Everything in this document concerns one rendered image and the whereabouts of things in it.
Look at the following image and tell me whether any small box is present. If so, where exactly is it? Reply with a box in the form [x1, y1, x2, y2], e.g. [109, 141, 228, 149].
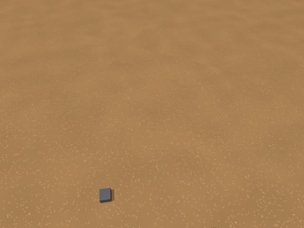
[99, 188, 112, 203]

